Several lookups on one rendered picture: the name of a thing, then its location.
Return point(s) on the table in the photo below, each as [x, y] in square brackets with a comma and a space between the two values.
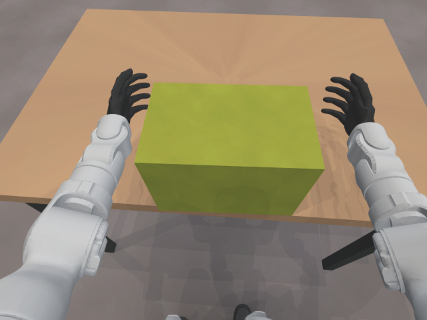
[49, 136]

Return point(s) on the robot right upper arm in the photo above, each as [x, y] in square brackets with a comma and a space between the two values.
[401, 257]

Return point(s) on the right robot forearm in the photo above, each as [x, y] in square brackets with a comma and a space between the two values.
[380, 174]

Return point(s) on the robot left upper arm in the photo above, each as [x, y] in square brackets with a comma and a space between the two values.
[66, 246]

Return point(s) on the robot right hand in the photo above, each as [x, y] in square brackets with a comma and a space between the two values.
[358, 107]

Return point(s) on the robot right foot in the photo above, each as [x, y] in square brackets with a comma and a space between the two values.
[241, 312]

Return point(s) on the carton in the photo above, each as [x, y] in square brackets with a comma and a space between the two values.
[225, 148]

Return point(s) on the robot left hand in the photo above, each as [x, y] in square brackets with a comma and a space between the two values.
[121, 100]

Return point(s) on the left robot forearm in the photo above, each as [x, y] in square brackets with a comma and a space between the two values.
[97, 174]

